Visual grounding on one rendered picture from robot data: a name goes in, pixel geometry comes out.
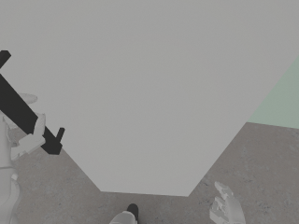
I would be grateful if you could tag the robot right hand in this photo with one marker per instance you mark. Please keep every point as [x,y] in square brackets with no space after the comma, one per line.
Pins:
[230,211]

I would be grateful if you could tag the robot left forearm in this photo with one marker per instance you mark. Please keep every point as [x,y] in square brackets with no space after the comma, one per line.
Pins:
[10,195]

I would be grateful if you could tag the robot left foot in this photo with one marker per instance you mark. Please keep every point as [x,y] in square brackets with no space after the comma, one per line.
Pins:
[133,208]

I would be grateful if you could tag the handle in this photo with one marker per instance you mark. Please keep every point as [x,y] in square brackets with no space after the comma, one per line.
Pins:
[13,106]

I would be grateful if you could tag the fridge door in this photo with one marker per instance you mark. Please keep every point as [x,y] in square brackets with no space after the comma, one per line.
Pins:
[149,92]

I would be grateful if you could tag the robot left hand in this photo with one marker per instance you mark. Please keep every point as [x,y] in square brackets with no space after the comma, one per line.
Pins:
[29,143]

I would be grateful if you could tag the robot left thigh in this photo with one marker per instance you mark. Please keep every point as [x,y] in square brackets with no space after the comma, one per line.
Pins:
[123,218]

